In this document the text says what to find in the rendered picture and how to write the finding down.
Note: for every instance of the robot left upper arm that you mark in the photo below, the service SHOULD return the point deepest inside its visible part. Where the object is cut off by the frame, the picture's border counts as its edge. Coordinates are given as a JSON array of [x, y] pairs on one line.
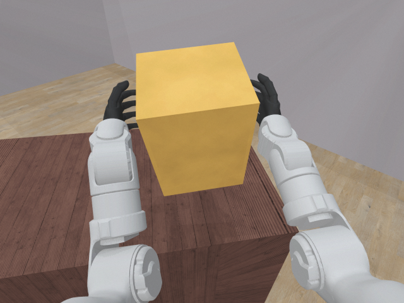
[[129, 274]]

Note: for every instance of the left robot forearm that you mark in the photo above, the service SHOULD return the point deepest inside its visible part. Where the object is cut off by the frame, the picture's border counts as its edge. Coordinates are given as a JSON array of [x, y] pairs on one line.
[[114, 184]]

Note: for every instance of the robot right upper arm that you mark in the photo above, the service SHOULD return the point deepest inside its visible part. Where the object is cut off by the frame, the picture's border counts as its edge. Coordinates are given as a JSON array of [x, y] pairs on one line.
[[331, 261]]

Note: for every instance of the robot right hand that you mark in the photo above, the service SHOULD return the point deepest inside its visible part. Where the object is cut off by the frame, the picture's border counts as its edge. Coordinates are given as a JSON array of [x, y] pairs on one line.
[[268, 97]]

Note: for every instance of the right robot forearm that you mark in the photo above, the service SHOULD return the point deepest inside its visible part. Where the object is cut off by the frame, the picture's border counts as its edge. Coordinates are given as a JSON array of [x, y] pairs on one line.
[[306, 201]]

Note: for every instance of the pedestal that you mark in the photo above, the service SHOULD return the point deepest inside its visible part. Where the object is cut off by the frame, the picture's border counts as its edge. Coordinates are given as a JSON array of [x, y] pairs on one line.
[[222, 245]]

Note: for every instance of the robot left hand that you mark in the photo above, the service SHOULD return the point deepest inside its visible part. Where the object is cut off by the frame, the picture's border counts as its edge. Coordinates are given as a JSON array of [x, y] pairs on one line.
[[115, 106]]

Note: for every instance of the carton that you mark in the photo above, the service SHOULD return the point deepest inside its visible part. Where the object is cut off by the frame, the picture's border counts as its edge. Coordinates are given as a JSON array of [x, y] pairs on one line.
[[196, 109]]

